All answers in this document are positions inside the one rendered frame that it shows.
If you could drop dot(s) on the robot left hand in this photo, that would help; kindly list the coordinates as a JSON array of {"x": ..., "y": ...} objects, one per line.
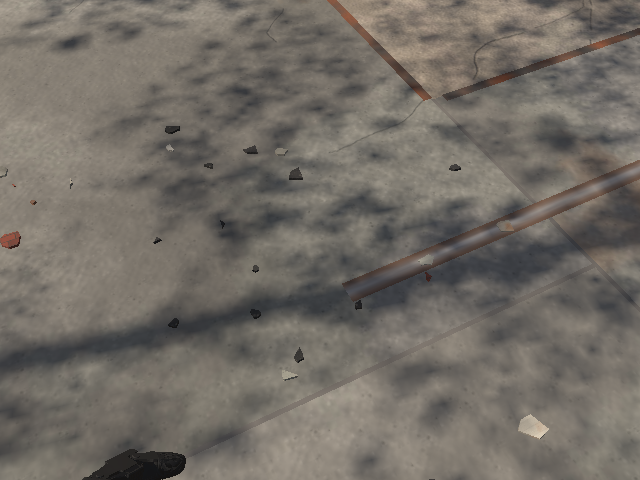
[{"x": 131, "y": 465}]

